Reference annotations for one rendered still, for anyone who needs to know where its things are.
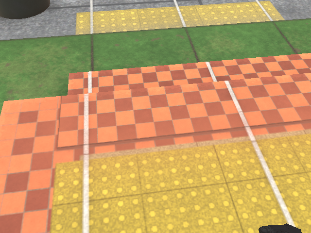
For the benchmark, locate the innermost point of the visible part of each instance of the robot right hand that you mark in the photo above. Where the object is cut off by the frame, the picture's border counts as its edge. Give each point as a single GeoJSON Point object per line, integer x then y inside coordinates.
{"type": "Point", "coordinates": [286, 228]}

